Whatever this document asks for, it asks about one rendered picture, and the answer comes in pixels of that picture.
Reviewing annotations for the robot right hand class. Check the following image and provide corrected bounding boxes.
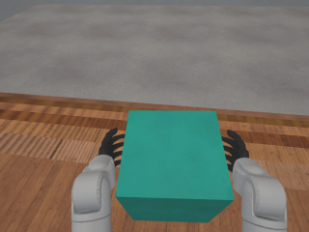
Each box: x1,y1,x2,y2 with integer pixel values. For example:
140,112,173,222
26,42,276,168
221,130,249,173

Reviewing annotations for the robot left forearm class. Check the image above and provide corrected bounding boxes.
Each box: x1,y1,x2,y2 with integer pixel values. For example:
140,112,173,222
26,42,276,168
70,155,117,232

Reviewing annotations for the robot right forearm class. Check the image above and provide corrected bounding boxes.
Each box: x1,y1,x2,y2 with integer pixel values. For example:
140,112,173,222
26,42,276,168
232,158,288,232

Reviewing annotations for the carton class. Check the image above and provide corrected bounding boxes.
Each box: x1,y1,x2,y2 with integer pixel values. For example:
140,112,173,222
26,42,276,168
115,110,235,223

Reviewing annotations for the robot left hand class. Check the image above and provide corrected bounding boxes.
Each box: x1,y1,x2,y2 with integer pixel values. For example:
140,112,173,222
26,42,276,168
98,128,126,167

